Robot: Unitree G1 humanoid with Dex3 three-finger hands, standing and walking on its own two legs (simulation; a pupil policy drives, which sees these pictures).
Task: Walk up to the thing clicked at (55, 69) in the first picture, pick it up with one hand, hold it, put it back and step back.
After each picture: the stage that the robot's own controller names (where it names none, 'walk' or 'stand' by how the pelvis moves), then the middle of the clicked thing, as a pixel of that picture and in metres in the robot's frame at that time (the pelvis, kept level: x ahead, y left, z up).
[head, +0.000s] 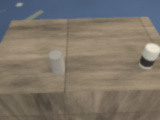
stand; (57, 63) +0.53 +0.15 -0.06
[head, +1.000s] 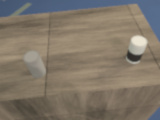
walk; (35, 64) +0.47 +0.24 -0.04
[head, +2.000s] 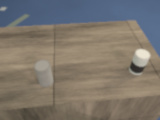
stand; (44, 73) +0.46 +0.20 -0.06
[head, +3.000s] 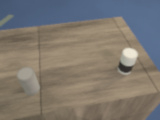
stand; (29, 81) +0.42 +0.25 -0.06
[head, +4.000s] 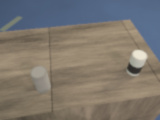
stand; (41, 80) +0.43 +0.21 -0.07
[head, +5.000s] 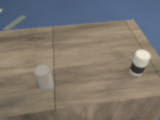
stand; (44, 78) +0.44 +0.20 -0.07
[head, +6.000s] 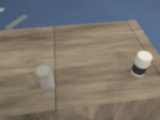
stand; (45, 78) +0.44 +0.19 -0.07
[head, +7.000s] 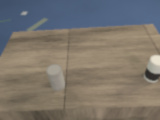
rise first; (56, 77) +0.45 +0.18 -0.06
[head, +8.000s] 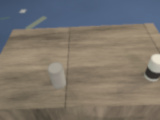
go down; (57, 76) +0.46 +0.17 -0.06
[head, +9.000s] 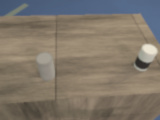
go down; (46, 67) +0.48 +0.16 -0.04
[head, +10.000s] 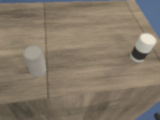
go down; (35, 62) +0.46 +0.17 -0.01
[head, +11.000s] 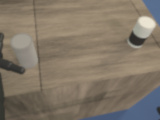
close in; (25, 51) +0.47 +0.18 +0.02
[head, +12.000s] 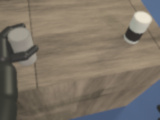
close; (23, 47) +0.48 +0.17 +0.03
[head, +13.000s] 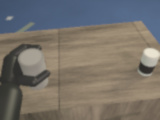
lift; (34, 70) +0.34 +0.16 +0.15
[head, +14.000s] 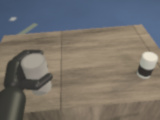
hold; (37, 75) +0.33 +0.16 +0.14
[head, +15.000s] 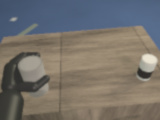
hold; (34, 77) +0.32 +0.17 +0.13
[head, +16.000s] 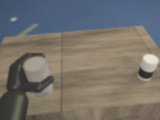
crouch; (39, 77) +0.32 +0.16 +0.12
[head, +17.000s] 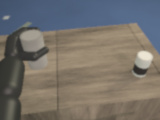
crouch; (35, 50) +0.42 +0.17 +0.16
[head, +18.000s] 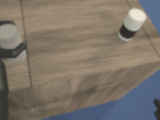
lower; (12, 44) +0.48 +0.19 +0.01
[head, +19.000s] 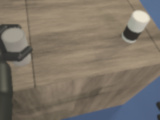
lower; (17, 48) +0.48 +0.18 +0.03
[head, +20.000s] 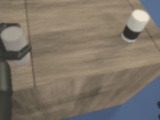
lower; (17, 46) +0.48 +0.18 +0.03
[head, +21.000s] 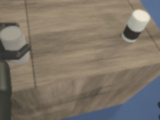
lower; (16, 46) +0.48 +0.18 +0.03
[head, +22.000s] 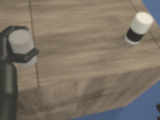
loosen; (24, 49) +0.47 +0.17 +0.03
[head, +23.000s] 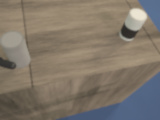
withdraw; (16, 50) +0.46 +0.17 +0.03
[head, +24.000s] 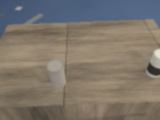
sink last; (56, 74) +0.44 +0.16 -0.02
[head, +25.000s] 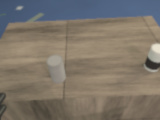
stand; (56, 69) +0.46 +0.17 -0.02
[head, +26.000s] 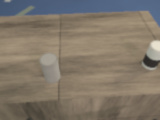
stand; (50, 68) +0.44 +0.16 -0.01
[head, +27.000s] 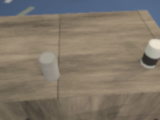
stand; (49, 67) +0.45 +0.17 +0.00
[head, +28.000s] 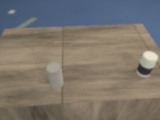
stand; (55, 75) +0.46 +0.16 -0.06
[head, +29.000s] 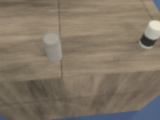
walk; (53, 48) +0.51 +0.14 -0.03
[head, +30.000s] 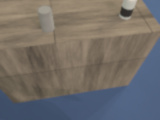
walk; (46, 19) +0.70 +0.22 -0.04
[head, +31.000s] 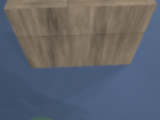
walk; out of the picture +1.05 +0.18 -0.03
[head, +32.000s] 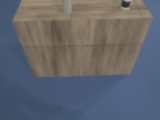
stand; (66, 4) +1.07 +0.15 -0.05
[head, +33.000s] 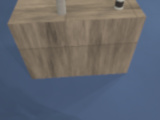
stand; (61, 5) +1.08 +0.19 -0.07
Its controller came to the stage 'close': yes
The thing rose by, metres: 0.21
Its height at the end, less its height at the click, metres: +0.00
